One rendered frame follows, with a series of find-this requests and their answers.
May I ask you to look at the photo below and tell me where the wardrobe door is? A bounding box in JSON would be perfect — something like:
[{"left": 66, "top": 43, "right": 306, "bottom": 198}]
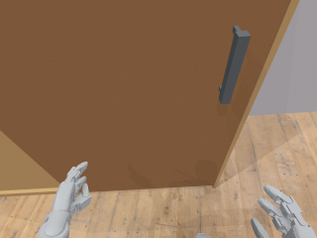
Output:
[
  {"left": 0, "top": 0, "right": 289, "bottom": 193},
  {"left": 0, "top": 131, "right": 60, "bottom": 191}
]

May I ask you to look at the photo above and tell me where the handle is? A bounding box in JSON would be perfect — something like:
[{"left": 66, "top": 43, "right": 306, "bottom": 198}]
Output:
[{"left": 219, "top": 26, "right": 251, "bottom": 104}]

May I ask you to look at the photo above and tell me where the right robot hand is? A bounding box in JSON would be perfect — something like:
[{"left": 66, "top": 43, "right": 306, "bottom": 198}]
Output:
[{"left": 251, "top": 184, "right": 317, "bottom": 238}]

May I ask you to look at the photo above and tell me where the left robot hand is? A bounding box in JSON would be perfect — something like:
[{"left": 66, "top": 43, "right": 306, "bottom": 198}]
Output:
[{"left": 51, "top": 162, "right": 92, "bottom": 216}]

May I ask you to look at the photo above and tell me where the robot left forearm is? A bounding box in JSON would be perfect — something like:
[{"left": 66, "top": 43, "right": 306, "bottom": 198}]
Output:
[{"left": 38, "top": 210, "right": 71, "bottom": 238}]

